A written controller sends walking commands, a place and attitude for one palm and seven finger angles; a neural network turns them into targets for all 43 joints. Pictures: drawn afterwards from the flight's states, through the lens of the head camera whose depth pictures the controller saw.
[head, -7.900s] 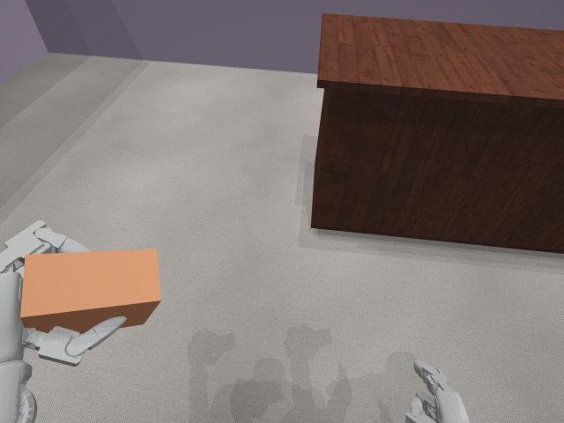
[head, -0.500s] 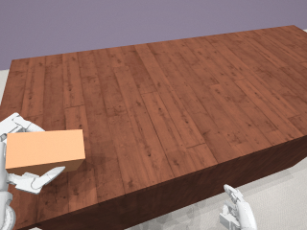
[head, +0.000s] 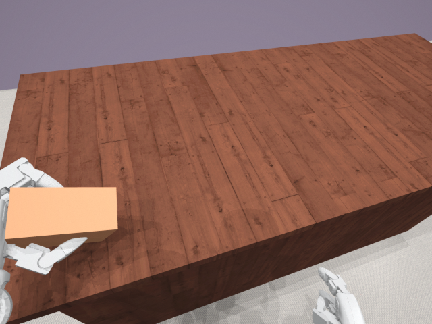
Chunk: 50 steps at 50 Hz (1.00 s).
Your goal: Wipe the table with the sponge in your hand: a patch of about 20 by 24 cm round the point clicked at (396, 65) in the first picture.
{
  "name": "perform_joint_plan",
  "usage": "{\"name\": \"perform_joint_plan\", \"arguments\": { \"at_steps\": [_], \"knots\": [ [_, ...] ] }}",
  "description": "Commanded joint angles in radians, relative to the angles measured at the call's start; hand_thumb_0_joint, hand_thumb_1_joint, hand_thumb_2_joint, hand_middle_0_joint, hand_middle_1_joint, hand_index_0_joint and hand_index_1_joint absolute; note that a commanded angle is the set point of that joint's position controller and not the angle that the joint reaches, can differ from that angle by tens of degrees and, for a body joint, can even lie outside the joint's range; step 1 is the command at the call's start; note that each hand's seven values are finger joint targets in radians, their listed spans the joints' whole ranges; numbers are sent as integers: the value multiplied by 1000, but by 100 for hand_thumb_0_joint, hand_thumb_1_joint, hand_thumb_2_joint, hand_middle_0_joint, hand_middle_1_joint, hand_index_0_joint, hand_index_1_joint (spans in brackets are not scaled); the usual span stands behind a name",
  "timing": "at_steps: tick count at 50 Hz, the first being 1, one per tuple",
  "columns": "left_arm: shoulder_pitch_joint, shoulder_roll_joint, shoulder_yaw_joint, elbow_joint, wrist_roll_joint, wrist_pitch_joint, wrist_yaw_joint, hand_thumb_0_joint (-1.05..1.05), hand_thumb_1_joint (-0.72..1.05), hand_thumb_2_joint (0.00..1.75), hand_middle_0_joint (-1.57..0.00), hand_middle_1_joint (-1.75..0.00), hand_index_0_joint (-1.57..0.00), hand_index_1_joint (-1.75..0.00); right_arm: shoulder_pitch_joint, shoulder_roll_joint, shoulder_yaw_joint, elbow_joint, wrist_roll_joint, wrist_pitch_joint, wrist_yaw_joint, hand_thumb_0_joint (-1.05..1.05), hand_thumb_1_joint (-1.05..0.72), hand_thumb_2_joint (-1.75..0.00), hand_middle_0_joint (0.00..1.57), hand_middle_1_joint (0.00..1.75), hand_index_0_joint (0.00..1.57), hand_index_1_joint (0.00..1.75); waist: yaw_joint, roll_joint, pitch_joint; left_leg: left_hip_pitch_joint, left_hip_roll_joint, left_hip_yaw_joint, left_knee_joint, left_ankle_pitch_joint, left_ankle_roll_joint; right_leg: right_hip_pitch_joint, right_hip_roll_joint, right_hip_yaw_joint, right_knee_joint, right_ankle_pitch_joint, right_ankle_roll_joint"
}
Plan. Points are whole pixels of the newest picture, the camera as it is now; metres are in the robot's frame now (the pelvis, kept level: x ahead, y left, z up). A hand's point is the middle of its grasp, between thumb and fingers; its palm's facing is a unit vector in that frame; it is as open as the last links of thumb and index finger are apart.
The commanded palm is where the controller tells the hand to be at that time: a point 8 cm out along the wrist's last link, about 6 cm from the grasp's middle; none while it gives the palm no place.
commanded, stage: shuffle to correct the standing spot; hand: left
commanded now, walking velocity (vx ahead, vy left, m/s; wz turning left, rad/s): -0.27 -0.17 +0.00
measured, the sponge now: (79, 218) +0.22 +0.22 +0.13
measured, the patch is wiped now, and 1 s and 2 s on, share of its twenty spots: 0.00 0.00 0.00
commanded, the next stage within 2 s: come to a stop and stand still in 1.78 s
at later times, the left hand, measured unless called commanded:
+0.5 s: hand (63, 231) +0.19 +0.22 +0.16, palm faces +0.37 -0.84 -0.40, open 9.6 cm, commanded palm +0.14 +0.25 +0.18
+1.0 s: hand (97, 224) +0.20 +0.18 +0.16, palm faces +0.27 -0.83 -0.49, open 9.6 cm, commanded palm +0.14 +0.22 +0.18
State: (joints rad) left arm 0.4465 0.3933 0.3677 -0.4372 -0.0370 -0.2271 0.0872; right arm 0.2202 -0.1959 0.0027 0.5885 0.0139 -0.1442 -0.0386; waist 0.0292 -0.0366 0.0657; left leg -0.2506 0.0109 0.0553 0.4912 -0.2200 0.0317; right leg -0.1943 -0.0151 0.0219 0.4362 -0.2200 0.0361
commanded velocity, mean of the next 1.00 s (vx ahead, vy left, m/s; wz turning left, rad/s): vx -0.21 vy -0.17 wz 0.00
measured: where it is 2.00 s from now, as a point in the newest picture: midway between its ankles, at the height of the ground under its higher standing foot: outside the picture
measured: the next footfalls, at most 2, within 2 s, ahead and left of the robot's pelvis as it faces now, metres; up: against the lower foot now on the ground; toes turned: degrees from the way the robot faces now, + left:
left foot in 2.00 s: +0.01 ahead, +0.04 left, +0.00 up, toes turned -1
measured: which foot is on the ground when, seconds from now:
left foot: down 0.00-1.00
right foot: down 0.00-1.00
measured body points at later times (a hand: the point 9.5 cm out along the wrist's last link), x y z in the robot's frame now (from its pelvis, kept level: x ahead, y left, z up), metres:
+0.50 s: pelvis -0.03 -0.03 +0.00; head +0.02 -0.01 +0.44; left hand +0.17 +0.26 +0.18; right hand +0.16 -0.24 -0.08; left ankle +0.03 +0.10 -0.74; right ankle +0.01 -0.15 -0.74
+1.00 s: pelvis -0.02 -0.05 -0.01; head +0.05 -0.04 +0.44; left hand +0.18 +0.22 +0.19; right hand +0.16 -0.29 -0.08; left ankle +0.03 +0.10 -0.74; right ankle +0.01 -0.15 -0.74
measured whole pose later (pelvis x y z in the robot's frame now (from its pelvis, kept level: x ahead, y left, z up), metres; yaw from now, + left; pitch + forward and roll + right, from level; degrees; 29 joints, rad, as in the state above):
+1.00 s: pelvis -0.02 -0.05 -0.01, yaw -1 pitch +1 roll -2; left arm 0.49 0.44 0.43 -0.60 -0.07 -0.22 0.07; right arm 0.17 -0.19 -0.04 0.55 0.00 -0.14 -0.05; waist 0.01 -0.02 0.14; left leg -0.36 0.10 0.01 0.54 -0.20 -0.05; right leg -0.31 0.08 -0.01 0.49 -0.20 -0.04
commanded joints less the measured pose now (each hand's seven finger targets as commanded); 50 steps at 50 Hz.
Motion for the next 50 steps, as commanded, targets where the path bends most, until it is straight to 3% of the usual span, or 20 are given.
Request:
{"name": "perform_joint_plan", "arguments": {
  "at_steps": [1, 7, 10, 11, 15, 16, 19, 22, 24, 27, 30, 31, 35, 36, 39, 42, 44, 45, 48, 50],
  "knots": [
    [-177, 106, 69, -206, -4, -68, 33, 0, 10, 130, -120, -160, -120, -160, -117, -123, -39, -159, 1, -74, -8, 0, -90, -90, 20, 30, 20, 30, -5, 107, -117, 48, 64, -82, -137, -62, -3, 9, -21, 35, -90, 42, -45],
    [-184, 108, 68, -260, 3, -62, 32, 0, 10, 130, -120, -160, -120, -160, -116, -122, -48, -181, 5, -77, 8, 0, -90, -90, 20, 30, 20, 30, 9, 184, -129, -6, 145, -112, -171, 86, -3, 59, 4, -14, 40, 103, -26],
    [-130, 151, 133, -272, -1, -59, 32, 0, 10, 130, -120, -160, -120, -160, -125, -115, -49, -189, 3, -70, 19, 0, -90, -90, 20, 30, 20, 30, 15, 180, -156, -15, 170, -98, -146, 112, -1, 51, 5, -17, 67, 94, -25],
    [-116, 119, 112, -259, -7, -59, 25, 0, 10, 130, -120, -160, -120, -160, -111, -111, -48, -195, 1, -63, 21, 0, -90, -90, 20, 30, 20, 30, 13, 161, -152, -48, 176, -113, -138, 94, 4, 65, 1, -25, 65, 86, -24],
    [-85, 152, 157, -305, -18, -54, 21, 0, 10, 130, -120, -160, -120, -160, -111, -111, -57, -204, 5, -61, 24, 0, -90, -90, 20, 30, 20, 30, 7, 126, -180, -14, 155, -88, -108, 6, -11, 34, 2, 7, 29, 97, -30],
    [-80, 128, 132, -294, -22, -51, 15, 0, 10, 130, -120, -160, -120, -160, -101, -110, -57, -204, 0, -56, 21, 0, -90, -90, 20, 30, 20, 30, 4, 122, -177, -29, 151, -91, -100, -19, -9, 36, -2, 7, 13, 93, -29],
    [-94, 135, 129, -303, -25, -46, 11, 0, 10, 130, -120, -160, -120, -160, -97, -114, -64, -206, 0, -61, 14, 0, -90, -90, 20, 30, 20, 30, -1, 105, -151, -25, 132, -80, -86, -80, -16, -11, -6, 44, -15, 63, -38],
    [-114, 134, 118, -306, -25, -36, 13, 0, 10, 130, -120, -160, -120, -160, -101, -117, -65, -204, 0, -61, 7, 0, -90, -90, 20, 30, 20, 30, -4, 129, -135, -29, 124, -77, -98, -150, -15, -41, 1, 51, -40, -9, -39],
    [-106, 141, 122, -279, -25, -30, 14, 0, 10, 130, -120, -160, -120, -160, -95, -116, -67, -199, -1, -63, 2, 0, -90, -90, 20, 30, 20, 30, -4, 68, -124, -32, 113, -70, -77, -178, -15, -63, -8, 68, -70, -52, -42],
    [-112, 145, 114, -294, -28, -19, 18, 0, 10, 130, -120, -160, -120, -160, -93, -114, -70, -196, 1, -57, -4, 0, -90, -90, 20, 30, 20, 30, -10, 23, -119, 12, 75, -43, -32, -170, -23, -118, -25, 98, -137, -120, -52],
    [-73, 173, 145, -315, -31, -14, 28, 0, 10, 130, -120, -160, -120, -160, -101, -113, -70, -185, 6, -58, -7, 0, -90, -90, 20, 30, 20, 30, -14, 38, -134, 71, 63, -42, -16, -116, -26, -155, -35, 107, -154, -117, -65],
    [-81, 149, 118, -316, -36, -16, 26, 0, 10, 130, -120, -160, -120, -160, -86, -116, -67, -181, 2, -52, -7, 0, -90, -90, 20, 30, 20, 30, -20, 56, -140, 46, 69, -53, -43, -117, -24, -124, -28, 76, -136, -117, -58],
    [5, 196, 185, -312, -36, -15, 31, 0, 10, 130, -120, -160, -120, -160, -107, -124, -75, -187, 5, -53, -13, 0, -90, -90, 20, 30, 20, 30, -6, 119, -149, -10, 116, -79, -86, -63, -14, -42, -2, 41, -62, 2, -42],
    [4, 165, 154, -311, -41, -15, 24, 0, 10, 130, -120, -160, -120, -160, -91, -123, -75, -187, 3, -47, -12, 0, -90, -90, 20, 30, 20, 30, -10, 122, -161, -35, 119, -80, -86, -54, -12, -10, -1, 26, -44, 18, -40],
    [27, 192, 179, -339, -46, -22, 18, 0, 10, 130, -120, -160, -120, -160, -79, -127, -87, -195, 3, -53, -13, 0, -90, -90, 20, 30, 20, 30, -4, 78, -176, -13, 123, -69, -26, 55, -15, -12, -19, 46, -34, 136, -46],
    [39, 202, 190, -357, -52, -30, 12, 0, 10, 130, -120, -160, -120, -160, -76, -125, -92, -193, -2, -52, -14, 0, -90, -90, 20, 30, 20, 30, -5, 74, -195, 25, 123, -51, 18, 215, -25, -11, -30, 39, -27, 287, -42],
    [47, 201, 194, -352, -52, -43, 7, 0, 10, 130, -120, -160, -120, -160, -64, -118, -94, -188, -4, -55, -15, 0, -90, -90, 20, 30, 20, 30, -10, 47, -214, 46, 114, -42, 61, 265, -31, -16, -56, 46, -22, 395, -50],
    [59, 202, 199, -349, -50, -43, 14, 0, 10, 130, -120, -160, -120, -160, -75, -112, -89, -179, -2, -53, -14, 0, -90, -90, 20, 30, 20, 30, -16, 64, -219, 76, 104, -38, 64, 293, -34, -35, -60, 56, -25, 429, -61],
    [39, 219, 215, -362, -46, -74, 10, 0, 10, 130, -120, -160, -120, -160, -66, -109, -96, -173, -11, -53, -18, 0, -90, -90, 20, 30, 20, 30, -16, 58, -230, 67, 115, -41, 72, 303, -26, -40, -70, 43, -14, 442, -43],
    [57, 222, 230, -355, -43, -84, 13, 0, 10, 130, -120, -160, -120, -160, -80, -102, -90, -162, -10, -54, -20, 0, -90, -90, 20, 30, 20, 30, -20, 76, -237, 87, 118, -49, 62, 314, -24, -61, -67, 49, -10, 417, -53]
  ]
}}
